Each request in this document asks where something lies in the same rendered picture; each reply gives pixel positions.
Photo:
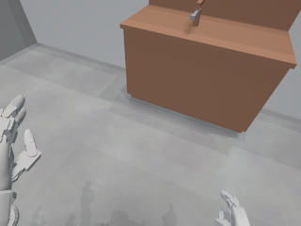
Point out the counter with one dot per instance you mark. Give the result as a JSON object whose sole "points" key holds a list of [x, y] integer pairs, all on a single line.
{"points": [[221, 68]]}

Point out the tap lever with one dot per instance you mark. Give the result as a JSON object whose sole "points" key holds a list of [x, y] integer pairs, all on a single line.
{"points": [[194, 15]]}

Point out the left robot forearm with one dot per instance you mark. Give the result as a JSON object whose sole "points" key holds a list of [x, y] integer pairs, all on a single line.
{"points": [[9, 213]]}

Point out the left robot hand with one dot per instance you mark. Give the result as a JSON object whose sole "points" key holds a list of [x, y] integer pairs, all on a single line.
{"points": [[10, 120]]}

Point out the right robot hand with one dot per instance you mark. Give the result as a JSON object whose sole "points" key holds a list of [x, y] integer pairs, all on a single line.
{"points": [[236, 217]]}

